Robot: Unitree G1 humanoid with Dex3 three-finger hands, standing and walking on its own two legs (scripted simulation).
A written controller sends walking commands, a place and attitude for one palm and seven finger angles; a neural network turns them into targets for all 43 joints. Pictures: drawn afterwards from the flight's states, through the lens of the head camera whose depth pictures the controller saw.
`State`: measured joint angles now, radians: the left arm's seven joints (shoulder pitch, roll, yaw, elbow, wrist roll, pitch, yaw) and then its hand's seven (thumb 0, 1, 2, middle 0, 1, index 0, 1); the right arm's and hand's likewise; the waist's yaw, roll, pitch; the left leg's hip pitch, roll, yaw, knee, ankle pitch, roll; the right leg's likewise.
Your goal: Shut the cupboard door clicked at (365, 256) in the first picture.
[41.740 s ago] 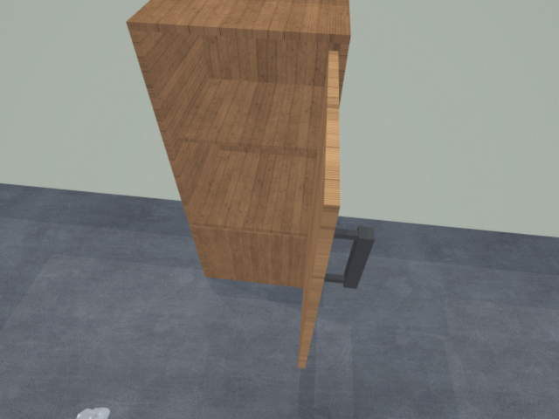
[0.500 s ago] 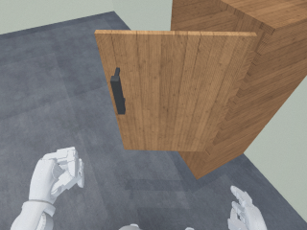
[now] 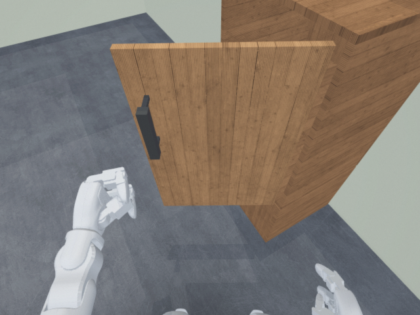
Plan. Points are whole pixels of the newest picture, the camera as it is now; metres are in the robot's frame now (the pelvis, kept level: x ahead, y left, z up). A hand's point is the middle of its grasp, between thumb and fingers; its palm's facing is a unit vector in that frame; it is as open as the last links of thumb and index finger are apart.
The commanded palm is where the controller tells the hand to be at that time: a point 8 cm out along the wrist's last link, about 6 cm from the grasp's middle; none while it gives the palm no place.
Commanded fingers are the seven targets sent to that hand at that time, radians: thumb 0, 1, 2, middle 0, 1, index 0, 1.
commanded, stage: bring the fist close to the handle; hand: left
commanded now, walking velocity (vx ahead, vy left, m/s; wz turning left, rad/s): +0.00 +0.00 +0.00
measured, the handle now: (150, 128) +0.48 +0.16 +0.07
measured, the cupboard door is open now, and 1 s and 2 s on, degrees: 61 61 47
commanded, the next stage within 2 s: push the door shut along its arc in 0.92 s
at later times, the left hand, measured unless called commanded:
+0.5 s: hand (157, 164) +0.38 +0.13 +0.07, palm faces +0.03 -1.00 -0.02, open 3.1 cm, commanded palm +0.36 +0.17 +0.07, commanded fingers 0.00 0.90 0.90 -1.30 -1.50 -1.30 -1.50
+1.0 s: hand (159, 162) +0.38 +0.12 +0.08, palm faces +0.04 -1.00 -0.02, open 3.1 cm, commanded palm +0.35 +0.17 +0.07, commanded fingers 0.00 0.90 0.90 -1.30 -1.50 -1.30 -1.50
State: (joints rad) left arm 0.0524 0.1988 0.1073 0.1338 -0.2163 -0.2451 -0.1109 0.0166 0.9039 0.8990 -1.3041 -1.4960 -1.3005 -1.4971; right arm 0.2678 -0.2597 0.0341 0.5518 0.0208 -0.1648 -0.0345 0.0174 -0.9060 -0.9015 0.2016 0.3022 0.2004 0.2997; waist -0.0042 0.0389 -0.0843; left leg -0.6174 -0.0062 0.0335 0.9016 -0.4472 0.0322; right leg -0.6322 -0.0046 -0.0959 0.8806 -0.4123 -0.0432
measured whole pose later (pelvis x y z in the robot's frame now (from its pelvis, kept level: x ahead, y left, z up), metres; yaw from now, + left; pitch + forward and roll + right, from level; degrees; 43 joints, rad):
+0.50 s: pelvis +0.00 +0.00 +0.00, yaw -1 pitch +10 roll +0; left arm -0.33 0.16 0.08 0.52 -0.15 -0.30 0.00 0.02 0.90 0.90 -1.30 -1.50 -1.30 -1.50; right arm 0.26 -0.25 0.02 0.61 0.02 -0.09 -0.01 0.02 -0.91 -0.90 0.20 0.30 0.20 0.30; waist -0.03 0.03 -0.08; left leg -0.63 -0.01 0.05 0.88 -0.43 0.03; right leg -0.65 0.00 -0.08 0.86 -0.39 -0.04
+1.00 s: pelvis -0.01 +0.00 +0.01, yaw -1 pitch +10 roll +0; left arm -0.38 0.15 0.11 0.63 -0.14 -0.38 0.02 0.02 0.90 0.90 -1.31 -1.50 -1.30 -1.50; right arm 0.29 -0.26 0.00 0.63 0.01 -0.06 0.00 0.02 -0.91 -0.90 0.20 0.30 0.20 0.30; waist -0.04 0.03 -0.07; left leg -0.62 0.00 0.06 0.85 -0.41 0.04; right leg -0.65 0.00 -0.07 0.84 -0.37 -0.04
